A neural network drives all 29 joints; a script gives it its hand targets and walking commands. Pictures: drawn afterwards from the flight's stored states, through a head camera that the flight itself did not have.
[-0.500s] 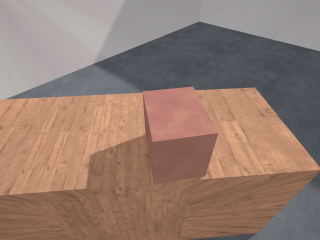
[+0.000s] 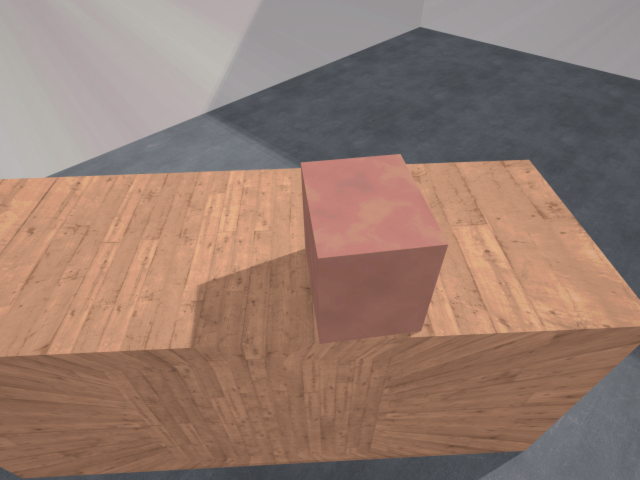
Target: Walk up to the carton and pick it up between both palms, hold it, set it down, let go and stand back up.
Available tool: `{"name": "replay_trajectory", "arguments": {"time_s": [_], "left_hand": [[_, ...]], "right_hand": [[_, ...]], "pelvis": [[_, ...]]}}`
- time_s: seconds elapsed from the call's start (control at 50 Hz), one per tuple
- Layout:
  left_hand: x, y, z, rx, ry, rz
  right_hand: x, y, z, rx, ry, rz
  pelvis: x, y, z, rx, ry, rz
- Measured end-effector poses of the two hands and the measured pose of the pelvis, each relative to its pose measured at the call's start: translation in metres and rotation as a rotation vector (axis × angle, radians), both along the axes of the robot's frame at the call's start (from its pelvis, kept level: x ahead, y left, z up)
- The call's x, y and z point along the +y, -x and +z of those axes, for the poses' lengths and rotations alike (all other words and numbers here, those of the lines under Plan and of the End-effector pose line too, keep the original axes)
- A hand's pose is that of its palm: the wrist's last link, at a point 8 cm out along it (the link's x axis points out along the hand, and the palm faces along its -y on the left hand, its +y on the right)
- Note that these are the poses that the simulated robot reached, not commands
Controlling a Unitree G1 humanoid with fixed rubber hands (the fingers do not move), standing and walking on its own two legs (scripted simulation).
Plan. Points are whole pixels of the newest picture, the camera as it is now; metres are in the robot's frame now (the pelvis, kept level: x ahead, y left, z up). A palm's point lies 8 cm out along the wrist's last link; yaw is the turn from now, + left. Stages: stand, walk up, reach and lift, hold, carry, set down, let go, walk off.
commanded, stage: stand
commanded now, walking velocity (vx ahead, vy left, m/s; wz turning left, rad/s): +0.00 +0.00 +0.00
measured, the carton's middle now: (360, 246) +0.50 -0.04 +0.00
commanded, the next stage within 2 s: none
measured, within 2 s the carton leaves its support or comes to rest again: neither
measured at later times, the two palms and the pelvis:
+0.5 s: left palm out of the picture -0.10 +0.24 -0.17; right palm out of the picture +0.00 -0.25 -0.15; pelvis -0.03 +0.00 -0.02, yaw +2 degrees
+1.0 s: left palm out of the picture +0.02 +0.24 -0.16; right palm out of the picture +0.06 -0.28 -0.15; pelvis +0.03 -0.02 -0.03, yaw +4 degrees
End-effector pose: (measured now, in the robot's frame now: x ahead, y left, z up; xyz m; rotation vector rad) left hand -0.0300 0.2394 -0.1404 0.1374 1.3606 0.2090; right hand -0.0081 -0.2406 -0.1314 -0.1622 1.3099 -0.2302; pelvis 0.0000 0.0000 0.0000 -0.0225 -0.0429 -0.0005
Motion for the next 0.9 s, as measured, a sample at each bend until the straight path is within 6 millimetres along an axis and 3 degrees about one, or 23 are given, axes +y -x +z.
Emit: {"name": "replay_trajectory", "arguments": {"time_s": [0.24,0.3,0.42,0.46,0.5,0.56,0.64,0.7,0.8,0.9], "left_hand": [[0.000,0.001,-0.004,-0.041,0.005,0.019],[-0.004,0.017,-0.006,-0.033,0.002,0.032],[-0.014,0.070,-0.019,0.051,-0.011,0.127],[-0.011,0.074,-0.022,0.072,-0.015,0.137],[-0.004,0.068,-0.029,0.071,-0.014,0.116],[0.003,0.048,-0.037,0.040,-0.021,0.051],[0.003,0.008,-0.027,-0.050,-0.021,-0.005],[-0.002,-0.020,-0.015,-0.121,-0.030,-0.030],[-0.012,-0.046,-0.012,-0.185,-0.075,-0.059],[-0.014,-0.043,-0.009,-0.131,-0.081,-0.030]], "right_hand": [[-0.001,0.009,-0.001,0.002,0.013,-0.010],[-0.005,0.003,-0.006,-0.010,0.014,-0.008],[-0.010,-0.021,-0.014,-0.066,0.010,0.072],[-0.008,-0.019,-0.013,-0.090,0.008,0.078],[-0.006,-0.009,-0.015,-0.109,0.013,0.061],[-0.002,0.023,-0.026,-0.053,0.018,0.039],[-0.005,0.062,-0.027,0.062,0.006,-0.017],[-0.015,0.071,-0.026,0.109,-0.001,-0.037],[-0.039,0.053,-0.038,0.138,-0.001,-0.006],[-0.047,-0.002,-0.030,0.071,0.008,0.074]], "pelvis": [[-0.001,0.012,-0.003,-0.003,0.006,0.008],[-0.005,0.017,-0.007,-0.012,0.001,0.013],[-0.008,0.026,-0.018,-0.026,-0.010,0.032],[-0.005,0.027,-0.019,-0.022,-0.002,0.032],[-0.003,0.026,-0.024,-0.015,0.003,0.039],[-0.003,0.029,-0.033,-0.008,-0.020,0.039],[-0.012,0.023,-0.027,-0.028,-0.052,0.011],[-0.021,0.014,-0.024,-0.027,-0.051,-0.002],[-0.035,0.000,-0.034,-0.008,-0.009,0.008],[-0.032,-0.014,-0.028,-0.020,0.016,0.046]]}}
